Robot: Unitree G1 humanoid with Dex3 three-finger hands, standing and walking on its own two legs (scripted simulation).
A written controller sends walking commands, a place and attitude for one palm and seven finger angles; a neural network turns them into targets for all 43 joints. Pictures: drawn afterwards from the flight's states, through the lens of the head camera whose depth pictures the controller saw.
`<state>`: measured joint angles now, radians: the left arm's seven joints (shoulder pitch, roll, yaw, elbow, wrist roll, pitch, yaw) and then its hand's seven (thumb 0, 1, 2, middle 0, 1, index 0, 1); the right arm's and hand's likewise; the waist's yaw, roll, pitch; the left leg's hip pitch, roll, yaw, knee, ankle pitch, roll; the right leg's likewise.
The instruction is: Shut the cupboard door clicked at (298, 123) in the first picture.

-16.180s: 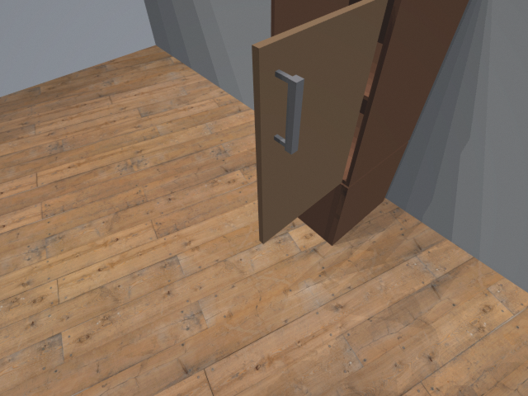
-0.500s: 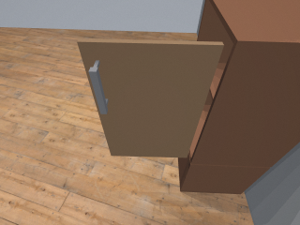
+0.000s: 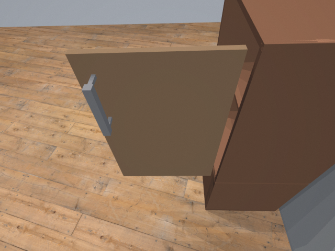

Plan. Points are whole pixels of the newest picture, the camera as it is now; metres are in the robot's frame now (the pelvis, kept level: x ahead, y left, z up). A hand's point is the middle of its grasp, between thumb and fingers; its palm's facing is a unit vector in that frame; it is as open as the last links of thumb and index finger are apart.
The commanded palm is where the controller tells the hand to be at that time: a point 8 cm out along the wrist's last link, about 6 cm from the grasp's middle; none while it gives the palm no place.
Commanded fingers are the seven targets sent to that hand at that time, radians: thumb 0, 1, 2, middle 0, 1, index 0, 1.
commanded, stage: come to a stop and stand still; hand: left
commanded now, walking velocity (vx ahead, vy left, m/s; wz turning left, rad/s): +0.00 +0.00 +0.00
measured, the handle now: (100, 107) +0.42 +0.19 +0.11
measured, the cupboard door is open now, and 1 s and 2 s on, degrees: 91 91 91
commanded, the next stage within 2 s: look again from close up in 0.72 s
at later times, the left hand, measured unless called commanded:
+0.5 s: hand out of the picture +0.05 +0.14 -0.17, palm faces +0.01 -0.97 -0.24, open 7.3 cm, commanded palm none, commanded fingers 0.00 0.90 0.90 -0.20 -0.30 -0.20 -0.30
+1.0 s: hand out of the picture +0.01 +0.12 -0.17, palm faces +0.04 -0.98 -0.21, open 7.3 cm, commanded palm none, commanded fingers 0.00 0.90 0.90 -0.20 -0.30 -0.20 -0.30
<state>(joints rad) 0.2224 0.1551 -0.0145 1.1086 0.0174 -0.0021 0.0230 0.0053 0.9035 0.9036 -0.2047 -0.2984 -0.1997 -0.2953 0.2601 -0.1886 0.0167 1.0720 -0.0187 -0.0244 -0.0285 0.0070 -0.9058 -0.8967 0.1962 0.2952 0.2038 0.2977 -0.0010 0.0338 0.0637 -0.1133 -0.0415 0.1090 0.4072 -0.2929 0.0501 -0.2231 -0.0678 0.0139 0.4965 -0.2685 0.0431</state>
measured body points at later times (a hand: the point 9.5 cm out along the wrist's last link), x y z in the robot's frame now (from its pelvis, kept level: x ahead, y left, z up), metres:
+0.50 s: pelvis +0.02 -0.05 +0.00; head +0.05 -0.06 +0.45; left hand +0.05 +0.19 -0.15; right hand +0.03 -0.27 -0.17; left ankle -0.04 +0.08 -0.74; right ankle +0.00 -0.15 -0.74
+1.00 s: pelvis +0.02 -0.05 +0.00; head +0.04 -0.06 +0.45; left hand +0.01 +0.17 -0.15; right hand +0.01 -0.27 -0.16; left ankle -0.04 +0.08 -0.74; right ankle +0.00 -0.15 -0.74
